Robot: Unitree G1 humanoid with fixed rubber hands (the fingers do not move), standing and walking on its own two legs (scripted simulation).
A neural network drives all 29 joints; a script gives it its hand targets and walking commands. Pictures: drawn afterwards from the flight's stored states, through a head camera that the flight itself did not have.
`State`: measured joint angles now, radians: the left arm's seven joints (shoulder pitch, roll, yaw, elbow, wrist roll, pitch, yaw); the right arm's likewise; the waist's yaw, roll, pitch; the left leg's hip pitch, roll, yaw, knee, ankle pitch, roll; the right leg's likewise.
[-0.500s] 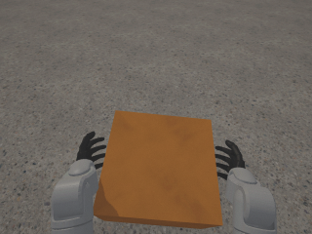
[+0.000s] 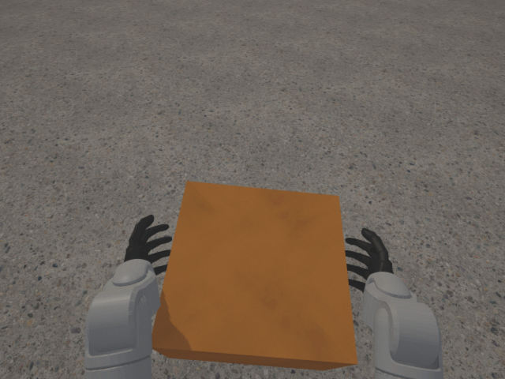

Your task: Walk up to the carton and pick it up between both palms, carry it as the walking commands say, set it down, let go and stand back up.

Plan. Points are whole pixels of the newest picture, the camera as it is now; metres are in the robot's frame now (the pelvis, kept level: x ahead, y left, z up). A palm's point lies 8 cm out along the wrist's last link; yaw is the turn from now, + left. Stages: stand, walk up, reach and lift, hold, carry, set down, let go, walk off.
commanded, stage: carry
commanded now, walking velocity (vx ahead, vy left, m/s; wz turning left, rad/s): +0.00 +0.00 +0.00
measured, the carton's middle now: (254, 275) +0.30 +0.00 -0.01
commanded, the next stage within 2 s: hold in 0.44 s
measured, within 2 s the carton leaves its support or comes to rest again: neither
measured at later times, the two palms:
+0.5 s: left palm (141, 271) +0.27 +0.17 +0.07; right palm (374, 281) +0.26 -0.17 +0.06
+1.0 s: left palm (150, 282) +0.27 +0.16 +0.04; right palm (376, 297) +0.24 -0.18 +0.04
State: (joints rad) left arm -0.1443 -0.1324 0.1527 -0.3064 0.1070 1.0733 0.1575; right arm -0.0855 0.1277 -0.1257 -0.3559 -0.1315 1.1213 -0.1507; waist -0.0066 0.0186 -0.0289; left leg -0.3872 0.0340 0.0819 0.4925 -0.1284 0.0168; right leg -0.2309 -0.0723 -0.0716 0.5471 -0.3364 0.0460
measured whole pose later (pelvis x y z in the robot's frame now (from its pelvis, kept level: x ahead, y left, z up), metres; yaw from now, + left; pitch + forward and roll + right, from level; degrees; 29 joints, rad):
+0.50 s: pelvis +0.00 +0.00 +0.00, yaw +0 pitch +1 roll +0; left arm -0.14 -0.13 0.17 -0.19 0.14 0.97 0.12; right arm -0.09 0.12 -0.13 -0.22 -0.20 0.99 -0.09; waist -0.01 0.01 -0.03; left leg -0.37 0.03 0.07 0.48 -0.13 0.02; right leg -0.21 -0.06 -0.07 0.53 -0.33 0.03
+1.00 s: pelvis -0.02 +0.01 +0.00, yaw -4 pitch -2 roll -1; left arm -0.18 -0.13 0.23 0.14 0.17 0.70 0.15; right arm -0.19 0.11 -0.20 0.29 -0.25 0.62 -0.02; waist -0.01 -0.05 -0.06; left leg -0.32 0.00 0.02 0.44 -0.10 0.00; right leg -0.19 -0.03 0.02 0.49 -0.28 0.02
